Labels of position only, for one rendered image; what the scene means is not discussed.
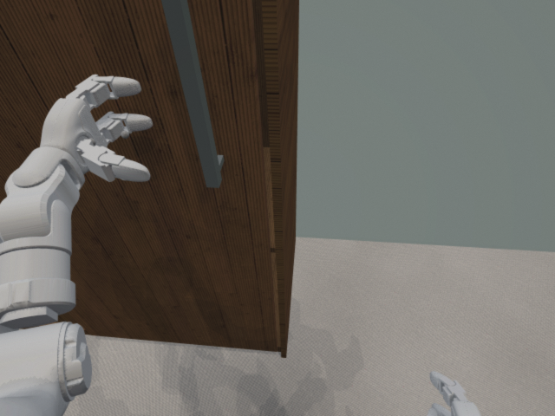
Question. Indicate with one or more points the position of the left robot forearm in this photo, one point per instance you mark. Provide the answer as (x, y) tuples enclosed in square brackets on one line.
[(35, 239)]

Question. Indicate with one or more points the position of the handle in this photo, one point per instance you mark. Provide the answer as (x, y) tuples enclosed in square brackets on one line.
[(184, 47)]

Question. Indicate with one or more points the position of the wardrobe door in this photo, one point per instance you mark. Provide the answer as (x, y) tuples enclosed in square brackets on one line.
[(167, 259), (66, 318)]

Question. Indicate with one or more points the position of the robot right hand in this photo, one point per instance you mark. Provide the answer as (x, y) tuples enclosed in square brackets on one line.
[(455, 397)]

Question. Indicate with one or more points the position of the robot left hand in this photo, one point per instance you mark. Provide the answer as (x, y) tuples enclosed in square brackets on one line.
[(69, 125)]

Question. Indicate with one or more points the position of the left robot upper arm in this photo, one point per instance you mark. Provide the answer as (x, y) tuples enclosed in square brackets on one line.
[(42, 369)]

